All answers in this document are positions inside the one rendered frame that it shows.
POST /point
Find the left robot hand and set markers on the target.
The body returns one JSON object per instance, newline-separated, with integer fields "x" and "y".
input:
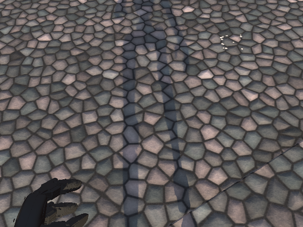
{"x": 36, "y": 212}

